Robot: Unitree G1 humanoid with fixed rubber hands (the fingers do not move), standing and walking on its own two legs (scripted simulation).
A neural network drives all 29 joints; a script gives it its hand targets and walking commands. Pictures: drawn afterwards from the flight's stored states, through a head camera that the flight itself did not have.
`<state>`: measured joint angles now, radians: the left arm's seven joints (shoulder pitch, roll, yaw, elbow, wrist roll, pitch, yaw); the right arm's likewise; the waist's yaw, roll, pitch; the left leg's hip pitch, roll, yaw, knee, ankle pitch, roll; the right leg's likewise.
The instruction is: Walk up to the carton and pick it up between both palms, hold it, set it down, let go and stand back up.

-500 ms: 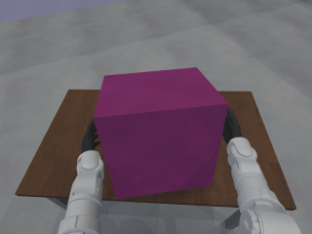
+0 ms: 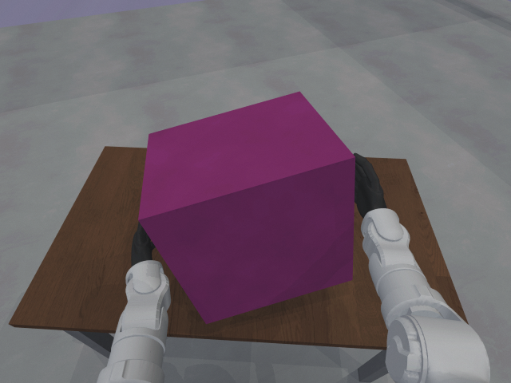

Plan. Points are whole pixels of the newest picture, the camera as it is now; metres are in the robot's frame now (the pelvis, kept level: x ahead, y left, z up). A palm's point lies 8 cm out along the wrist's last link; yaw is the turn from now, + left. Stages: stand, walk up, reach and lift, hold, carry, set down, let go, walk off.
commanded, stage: set down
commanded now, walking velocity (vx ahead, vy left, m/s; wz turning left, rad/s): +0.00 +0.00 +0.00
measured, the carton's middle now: (252, 208) +0.44 -0.01 +0.00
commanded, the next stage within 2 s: none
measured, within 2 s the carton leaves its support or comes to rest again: rests again in 1.16 s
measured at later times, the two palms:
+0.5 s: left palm (159, 257) +0.34 +0.15 +0.00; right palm (381, 216) +0.38 -0.22 +0.05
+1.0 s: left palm (165, 255) +0.35 +0.15 -0.01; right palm (381, 229) +0.37 -0.23 +0.01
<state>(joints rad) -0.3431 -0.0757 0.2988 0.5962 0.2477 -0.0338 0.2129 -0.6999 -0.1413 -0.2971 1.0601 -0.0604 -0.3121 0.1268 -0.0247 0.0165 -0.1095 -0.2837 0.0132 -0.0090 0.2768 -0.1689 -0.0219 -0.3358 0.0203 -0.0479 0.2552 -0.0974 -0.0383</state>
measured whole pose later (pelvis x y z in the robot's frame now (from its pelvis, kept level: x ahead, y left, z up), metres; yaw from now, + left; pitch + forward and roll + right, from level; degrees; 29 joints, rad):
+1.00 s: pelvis +0.00 -0.01 -0.01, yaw +0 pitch +17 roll +0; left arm -0.48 -0.06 0.40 0.91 0.22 -0.50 0.11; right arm -0.63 -0.18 -0.29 1.14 -0.07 -0.50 0.04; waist -0.02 -0.03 -0.12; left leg -0.45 0.02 0.01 0.30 -0.16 -0.02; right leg -0.51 0.03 -0.05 0.30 -0.09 -0.05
